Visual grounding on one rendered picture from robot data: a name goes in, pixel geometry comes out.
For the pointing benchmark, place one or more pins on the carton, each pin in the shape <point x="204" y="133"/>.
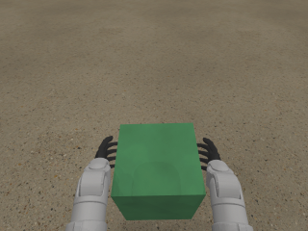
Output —
<point x="157" y="173"/>

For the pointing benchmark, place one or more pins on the right robot hand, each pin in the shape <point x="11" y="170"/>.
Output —
<point x="212" y="153"/>

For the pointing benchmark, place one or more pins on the left robot hand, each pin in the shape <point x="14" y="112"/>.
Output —
<point x="103" y="151"/>

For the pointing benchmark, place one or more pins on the robot right forearm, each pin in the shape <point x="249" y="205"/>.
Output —
<point x="227" y="199"/>

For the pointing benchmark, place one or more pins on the robot left forearm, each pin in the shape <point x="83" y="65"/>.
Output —
<point x="91" y="198"/>

